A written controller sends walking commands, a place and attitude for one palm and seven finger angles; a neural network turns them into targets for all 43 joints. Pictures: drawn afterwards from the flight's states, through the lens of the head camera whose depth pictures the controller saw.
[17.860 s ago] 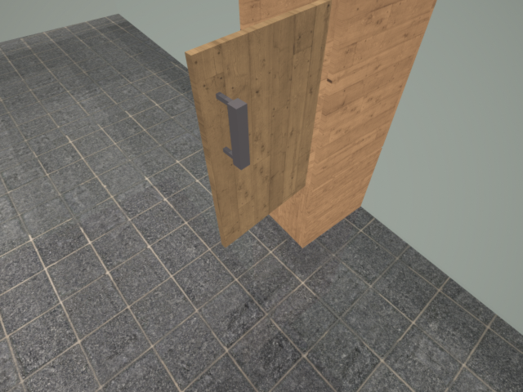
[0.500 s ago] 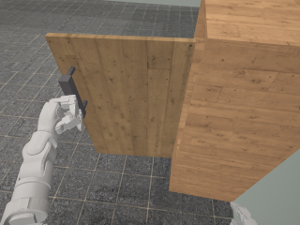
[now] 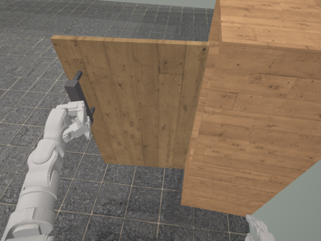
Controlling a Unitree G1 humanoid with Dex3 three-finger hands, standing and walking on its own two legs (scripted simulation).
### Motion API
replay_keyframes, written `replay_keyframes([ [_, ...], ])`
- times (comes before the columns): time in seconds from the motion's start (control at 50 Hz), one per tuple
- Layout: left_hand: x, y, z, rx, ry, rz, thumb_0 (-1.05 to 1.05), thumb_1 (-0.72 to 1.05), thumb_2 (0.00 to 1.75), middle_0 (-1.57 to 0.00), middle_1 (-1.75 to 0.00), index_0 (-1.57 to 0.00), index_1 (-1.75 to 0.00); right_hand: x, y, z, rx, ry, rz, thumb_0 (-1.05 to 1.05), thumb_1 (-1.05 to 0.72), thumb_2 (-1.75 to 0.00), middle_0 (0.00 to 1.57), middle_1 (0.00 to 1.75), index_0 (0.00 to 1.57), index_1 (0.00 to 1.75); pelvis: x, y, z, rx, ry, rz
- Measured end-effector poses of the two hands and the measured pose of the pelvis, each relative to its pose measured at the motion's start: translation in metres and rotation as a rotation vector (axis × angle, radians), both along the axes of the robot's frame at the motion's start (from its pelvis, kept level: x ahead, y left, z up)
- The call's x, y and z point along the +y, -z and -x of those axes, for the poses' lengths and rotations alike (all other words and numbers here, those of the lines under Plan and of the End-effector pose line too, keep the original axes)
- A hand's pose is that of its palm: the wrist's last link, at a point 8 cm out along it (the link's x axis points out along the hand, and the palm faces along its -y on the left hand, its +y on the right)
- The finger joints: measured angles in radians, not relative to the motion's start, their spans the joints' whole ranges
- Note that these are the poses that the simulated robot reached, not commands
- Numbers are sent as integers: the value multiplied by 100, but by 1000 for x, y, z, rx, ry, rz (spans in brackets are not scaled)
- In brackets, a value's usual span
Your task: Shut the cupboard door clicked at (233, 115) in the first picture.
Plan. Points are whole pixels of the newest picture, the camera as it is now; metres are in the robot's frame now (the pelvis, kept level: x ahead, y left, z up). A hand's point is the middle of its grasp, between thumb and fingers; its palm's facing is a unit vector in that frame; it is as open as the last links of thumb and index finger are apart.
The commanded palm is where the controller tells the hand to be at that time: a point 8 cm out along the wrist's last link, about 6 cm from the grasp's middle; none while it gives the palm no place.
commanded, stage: push the door shut along its arc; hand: left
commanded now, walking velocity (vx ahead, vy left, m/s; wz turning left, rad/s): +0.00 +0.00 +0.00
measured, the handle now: (83, 99) +0.46 +0.23 +0.10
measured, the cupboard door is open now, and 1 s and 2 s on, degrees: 96 77 66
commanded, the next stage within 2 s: pull the fist back off the door in 1.78 s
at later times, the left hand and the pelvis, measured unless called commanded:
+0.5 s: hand (93, 108) +0.42 +0.19 +0.11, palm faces -0.16 -0.99 -0.04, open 3.1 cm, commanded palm +0.41 +0.24 +0.10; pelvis +0.00 -0.01 -0.01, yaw +0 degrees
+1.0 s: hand (107, 92) +0.49 +0.17 +0.11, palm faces -0.30 -0.95 -0.01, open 3.1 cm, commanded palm +0.49 +0.21 +0.10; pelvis +0.00 +0.01 -0.02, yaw +0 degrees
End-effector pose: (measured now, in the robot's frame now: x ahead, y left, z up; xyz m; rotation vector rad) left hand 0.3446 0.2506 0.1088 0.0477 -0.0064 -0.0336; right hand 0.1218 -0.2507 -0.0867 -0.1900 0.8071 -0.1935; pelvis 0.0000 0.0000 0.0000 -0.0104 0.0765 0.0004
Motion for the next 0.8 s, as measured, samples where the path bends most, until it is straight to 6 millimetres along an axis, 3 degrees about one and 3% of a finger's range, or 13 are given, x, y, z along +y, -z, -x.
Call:
replay_keyframes([
  [0.16,-3,-2,-26,15,37,2,2,89,90,-130,-150,-130,-150,-9,3,10,42,15,10,1,-90,-90,20,30,20,30,-5,1,0,14,0,-2],
  [0.44,-1,-3,-54,27,101,1,2,90,90,-130,-150,-131,-150,-26,18,55,204,65,41,1,-90,-90,20,30,20,30,-8,5,1,53,-9,2],
  [0.8,-9,-3,-107,46,202,23,2,90,90,-130,-150,-130,-150,-24,23,95,313,118,81,1,-90,-90,20,30,20,30,1,15,6,132,-3,13],
])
